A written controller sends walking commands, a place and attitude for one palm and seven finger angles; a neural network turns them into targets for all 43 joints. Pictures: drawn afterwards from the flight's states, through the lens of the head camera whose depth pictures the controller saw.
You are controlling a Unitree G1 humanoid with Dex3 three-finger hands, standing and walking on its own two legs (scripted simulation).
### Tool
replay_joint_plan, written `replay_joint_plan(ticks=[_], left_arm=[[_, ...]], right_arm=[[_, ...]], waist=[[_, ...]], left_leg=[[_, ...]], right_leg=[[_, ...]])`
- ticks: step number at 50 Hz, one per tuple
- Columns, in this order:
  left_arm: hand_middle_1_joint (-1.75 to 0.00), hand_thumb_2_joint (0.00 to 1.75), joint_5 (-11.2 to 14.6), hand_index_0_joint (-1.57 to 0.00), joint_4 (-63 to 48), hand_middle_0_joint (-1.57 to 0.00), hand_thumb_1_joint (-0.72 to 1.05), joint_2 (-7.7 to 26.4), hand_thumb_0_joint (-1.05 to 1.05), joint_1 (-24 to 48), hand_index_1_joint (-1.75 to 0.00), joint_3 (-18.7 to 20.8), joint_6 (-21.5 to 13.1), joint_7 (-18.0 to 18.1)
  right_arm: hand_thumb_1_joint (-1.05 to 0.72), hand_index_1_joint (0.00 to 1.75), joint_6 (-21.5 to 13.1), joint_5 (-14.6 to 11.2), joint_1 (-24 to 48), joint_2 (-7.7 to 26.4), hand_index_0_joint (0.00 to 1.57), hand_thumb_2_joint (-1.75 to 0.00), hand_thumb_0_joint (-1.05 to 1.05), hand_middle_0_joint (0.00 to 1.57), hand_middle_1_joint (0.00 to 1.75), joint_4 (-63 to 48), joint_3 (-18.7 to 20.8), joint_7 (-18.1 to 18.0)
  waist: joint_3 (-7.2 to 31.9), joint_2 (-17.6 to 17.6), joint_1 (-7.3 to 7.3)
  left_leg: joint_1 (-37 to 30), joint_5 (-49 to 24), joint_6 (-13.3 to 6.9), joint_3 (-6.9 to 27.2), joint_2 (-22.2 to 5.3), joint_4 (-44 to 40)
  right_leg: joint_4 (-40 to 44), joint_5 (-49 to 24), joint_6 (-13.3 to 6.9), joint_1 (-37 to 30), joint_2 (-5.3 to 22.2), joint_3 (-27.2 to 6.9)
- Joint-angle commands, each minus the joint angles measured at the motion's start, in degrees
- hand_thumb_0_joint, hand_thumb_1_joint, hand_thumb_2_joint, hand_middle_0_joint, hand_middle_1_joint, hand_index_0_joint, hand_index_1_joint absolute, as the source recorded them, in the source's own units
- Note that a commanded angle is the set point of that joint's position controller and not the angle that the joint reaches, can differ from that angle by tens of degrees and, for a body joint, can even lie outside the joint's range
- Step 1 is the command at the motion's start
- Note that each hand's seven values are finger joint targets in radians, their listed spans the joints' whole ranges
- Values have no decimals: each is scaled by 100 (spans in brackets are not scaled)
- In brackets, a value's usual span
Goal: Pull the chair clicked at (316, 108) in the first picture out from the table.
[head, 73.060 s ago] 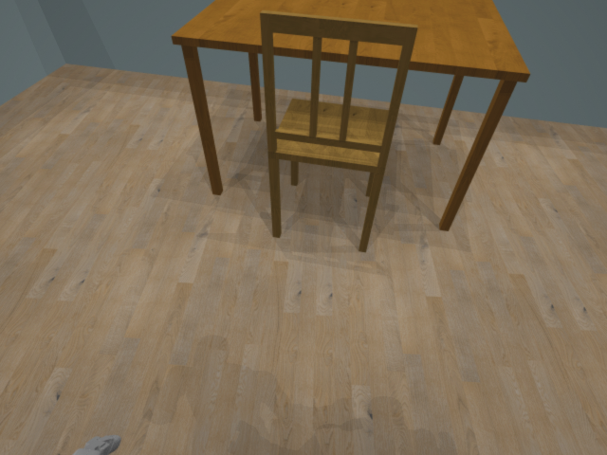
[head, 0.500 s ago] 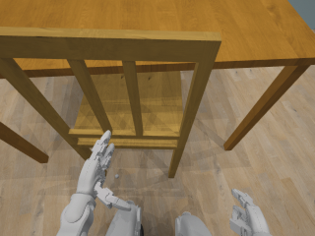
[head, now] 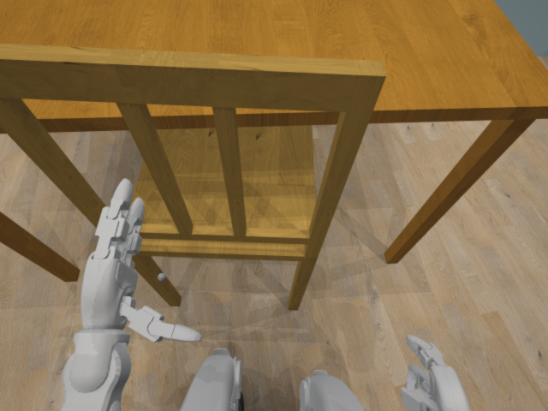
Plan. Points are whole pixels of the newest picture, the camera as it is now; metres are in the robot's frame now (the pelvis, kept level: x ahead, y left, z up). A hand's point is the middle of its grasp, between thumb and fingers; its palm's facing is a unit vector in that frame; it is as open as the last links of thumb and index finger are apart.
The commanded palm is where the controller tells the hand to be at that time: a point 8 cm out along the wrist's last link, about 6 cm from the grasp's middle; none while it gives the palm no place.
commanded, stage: aim the fingers beside a spindle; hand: left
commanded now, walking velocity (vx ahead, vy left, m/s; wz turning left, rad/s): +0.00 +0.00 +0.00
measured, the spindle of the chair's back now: (165, 181) +0.43 +0.18 +0.05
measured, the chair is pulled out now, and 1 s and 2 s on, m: -0.09 -0.09 -0.09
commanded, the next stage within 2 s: push the fingers through the gap in 0.32 s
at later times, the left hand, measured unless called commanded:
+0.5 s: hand (165, 281) +0.29 +0.16 +0.02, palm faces -0.02 -1.00 -0.01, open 17.0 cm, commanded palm +0.26 +0.20 +0.02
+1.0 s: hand (178, 248) +0.33 +0.15 +0.03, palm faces -0.02 -1.00 -0.02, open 17.1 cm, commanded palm +0.32 +0.20 +0.02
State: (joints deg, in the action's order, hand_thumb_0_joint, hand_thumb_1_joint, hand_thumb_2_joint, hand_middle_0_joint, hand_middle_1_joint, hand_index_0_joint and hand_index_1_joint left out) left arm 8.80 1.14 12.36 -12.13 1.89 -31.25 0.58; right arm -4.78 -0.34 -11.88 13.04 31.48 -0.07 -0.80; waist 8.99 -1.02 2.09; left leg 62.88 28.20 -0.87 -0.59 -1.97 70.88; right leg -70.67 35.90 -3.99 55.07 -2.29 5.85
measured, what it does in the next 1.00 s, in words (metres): stands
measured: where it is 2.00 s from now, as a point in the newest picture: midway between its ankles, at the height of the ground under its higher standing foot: outside the picture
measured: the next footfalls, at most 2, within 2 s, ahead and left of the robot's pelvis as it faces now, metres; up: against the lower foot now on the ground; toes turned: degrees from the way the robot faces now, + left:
none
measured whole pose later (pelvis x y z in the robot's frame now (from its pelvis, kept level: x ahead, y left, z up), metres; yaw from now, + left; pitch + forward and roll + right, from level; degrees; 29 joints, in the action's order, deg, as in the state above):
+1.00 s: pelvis +0.00 +0.01 +0.00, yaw +0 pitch +22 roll -3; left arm 9.5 18.0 11.2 3.5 2.6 -26.4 -2.7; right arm -2.5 0.0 -12.6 14.2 33.0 -1.1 -0.3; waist 9.6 -2.1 2.9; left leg 64.6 27.9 -1.9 -0.5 -1.6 70.9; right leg -70.0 35.2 -3.0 56.4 -2.0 5.9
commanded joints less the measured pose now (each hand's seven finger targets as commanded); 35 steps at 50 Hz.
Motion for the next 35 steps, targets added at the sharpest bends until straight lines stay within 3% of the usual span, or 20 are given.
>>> replay_joint_plan(ticks=[1,3,6,8,9,10,11,12,13,16,19,22,24,25,28,29,31,32,33,35], left_arm=[[-8,30,-19,-6,1287,-6,-50,-190,0,283,-8,-76,211,-363],[-8,30,210,-6,1344,-6,-50,-678,0,391,-8,-763,727,-1114],[-8,30,477,-6,1240,-6,-50,-698,0,435,-8,-907,973,-1613],[-8,30,467,-6,183,-6,-50,-127,0,1082,-8,-376,484,-1322],[-8,30,426,-6,-789,-6,-50,432,0,1469,-8,100,98,-1036],[-8,30,371,-6,-1664,-6,-50,948,0,1470,-8,582,-305,-675],[-8,30,280,-6,-2215,-6,-50,1201,0,1181,-8,805,-533,-341],[-8,30,147,-6,-2409,-6,-50,1843,0,962,-8,1350,-524,-26],[-8,30,101,-6,-2626,-6,-50,1562,0,861,-8,1118,-503,154],[-8,30,-87,-6,-1429,-6,-50,572,0,708,-8,577,-537,515],[-8,30,-159,-6,1070,-6,-50,-430,0,241,-8,-365,186,-206],[-8,30,167,-6,1149,-6,-50,-951,0,856,-8,-1215,919,-1195],[-8,30,287,-6,1113,-6,-50,-571,0,991,-8,-935,1028,-1388],[-8,30,266,-6,619,-6,-50,-151,0,1404,-8,-560,873,-1283],[-8,30,111,-6,-1528,-6,-50,1040,0,2605,-8,573,-67,-414],[-8,30,62,-6,-1682,-6,-50,1110,0,2378,-8,801,-348,-66],[-8,30,-27,-6,-1381,-6,-50,1001,0,2085,-8,819,-462,314],[-8,30,-74,-6,-1096,-6,-50,1004,0,2080,-8,922,-508,479],[-8,30,-114,-6,-601,-6,-50,585,0,2122,-8,656,-551,566],[-8,30,-306,-6,829,-6,-50,209,0,1899,-8,299,-279,378]], right_arm=[[-90,30,-67,-46,150,858,20,-90,0,20,30,-571,211,168],[-90,30,-31,-299,246,984,20,-90,0,20,30,-868,215,141],[-90,30,-81,-357,106,1058,20,-90,0,20,30,-987,259,6],[-90,30,-165,-203,91,958,20,-90,0,20,30,-970,297,-31],[-90,30,-243,-126,98,889,20,-90,0,20,30,-978,319,-59],[-90,30,-323,-59,50,799,20,-90,0,20,30,-953,313,-71],[-90,30,-363,-17,-74,716,20,-90,0,20,30,-927,264,-56],[-90,30,-324,-30,-202,765,20,-90,0,20,30,-870,265,-63],[-90,30,-282,-50,-157,677,20,-90,0,20,30,-896,216,-46],[-90,30,-240,7,122,568,20,-90,0,20,30,-704,205,57],[-90,30,-87,-36,182,841,20,-90,0,20,30,-640,206,210],[-90,30,-58,-364,291,1013,20,-90,0,20,30,-1004,207,100],[-90,30,-43,-345,99,1081,20,-90,0,20,30,-1000,230,-9],[-90,30,-48,-275,93,1057,20,-90,0,20,30,-997,248,-63],[-90,30,-202,-36,62,853,20,-90,0,20,30,-931,250,-126],[-90,30,-258,18,-20,731,20,-90,0,20,30,-822,210,-102],[-90,30,-218,44,4,676,20,-90,0,20,30,-742,160,-20],[-90,30,-182,71,-1,669,20,-90,0,20,30,-659,172,12],[-90,30,-162,100,120,626,20,-90,0,20,30,-586,164,70],[-90,30,-57,107,132,767,20,-90,0,20,30,-492,182,199]], waist=[[865,396,345],[895,739,304],[1193,785,299],[1718,493,188],[2236,79,2],[2632,-452,-242],[2970,-891,-385],[2968,-1091,-450],[2913,-1287,-402],[1903,-799,-71],[777,437,392],[836,666,407],[1169,552,356],[1453,543,297],[2673,-672,-144],[2652,-1000,-248],[2522,-957,-194],[2317,-772,-160],[2090,-569,-24],[1573,-220,172]], left_leg=[[-959,-869,-98,288,95,-483],[-932,-691,-153,272,169,-646],[-1038,-823,-202,357,186,-623],[-1215,-1161,-213,353,119,-456],[-1584,-1511,-198,326,96,-472],[-2086,-1957,-152,291,90,-548],[-2602,-2382,-100,296,97,-694],[-2853,-2593,-38,348,67,-814],[-3088,-2748,0,387,75,-917],[-2418,-2224,14,440,14,-743],[-1133,-747,-81,434,50,-595],[-1246,-288,-177,424,152,-853],[-1351,-402,-197,447,152,-830],[-1417,-593,-212,461,123,-768],[-2397,-1588,-126,457,64,-689],[-2709,-1975,-38,493,54,-748],[-2742,-2194,27,533,31,-762],[-2395,-2106,12,518,30,-682],[-2118,-1961,-13,486,50,-539],[-1495,-1267,-45,458,68,-443]], right_leg=[[1179,-1617,313,-43,75,-486],[1552,-1403,342,-504,165,-759],[1610,-1600,383,-717,261,-769],[1237,-1951,325,-589,214,-647],[1063,-2179,272,-707,184,-592],[957,-2348,198,-750,152,-556],[901,-2452,142,-784,132,-501],[891,-2479,107,-778,95,-461],[915,-2513,97,-722,100,-454],[853,-2105,171,-86,61,-365],[1098,-1272,277,273,29,-288],[1661,-736,287,-232,136,-589],[1639,-861,292,-365,176,-529],[1481,-1063,291,-358,169,-486],[986,-1583,186,-236,119,-434],[866,-1719,134,-78,96,-369],[778,-1877,133,4,76,-343],[748,-1858,143,41,45,-342],[710,-1877,178,125,37,-352],[775,-1502,216,298,42,-341]])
